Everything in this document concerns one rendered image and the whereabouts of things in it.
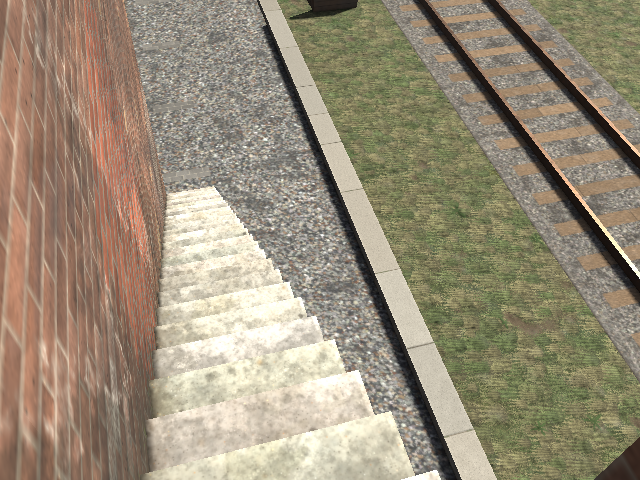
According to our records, stairs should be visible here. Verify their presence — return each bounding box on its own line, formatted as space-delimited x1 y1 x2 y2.
140 186 441 480

